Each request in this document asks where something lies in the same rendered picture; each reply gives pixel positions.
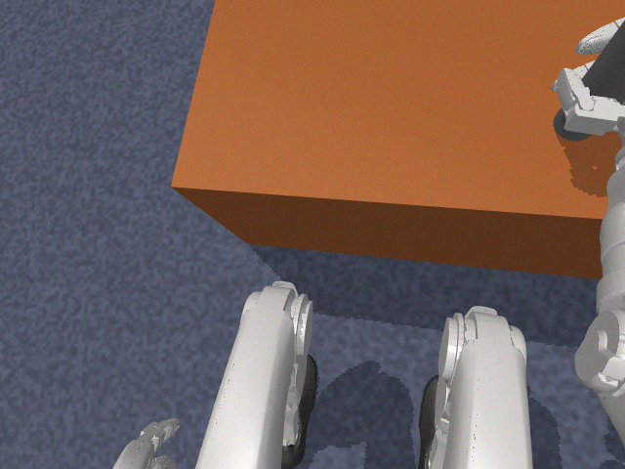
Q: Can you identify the right robot hand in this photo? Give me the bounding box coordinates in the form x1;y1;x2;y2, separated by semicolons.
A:
551;18;625;147

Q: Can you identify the right robot foot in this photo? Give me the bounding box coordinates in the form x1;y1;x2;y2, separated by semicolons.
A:
418;375;439;469

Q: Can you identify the can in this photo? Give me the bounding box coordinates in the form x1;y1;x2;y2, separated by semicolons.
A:
553;21;625;141

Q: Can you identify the left robot hand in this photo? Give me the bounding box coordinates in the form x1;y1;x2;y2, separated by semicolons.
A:
112;418;180;469

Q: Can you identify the right robot arm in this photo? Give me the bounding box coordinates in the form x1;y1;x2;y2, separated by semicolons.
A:
574;146;625;447

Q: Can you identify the left robot foot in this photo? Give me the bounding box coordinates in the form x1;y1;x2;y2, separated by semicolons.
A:
281;354;317;469

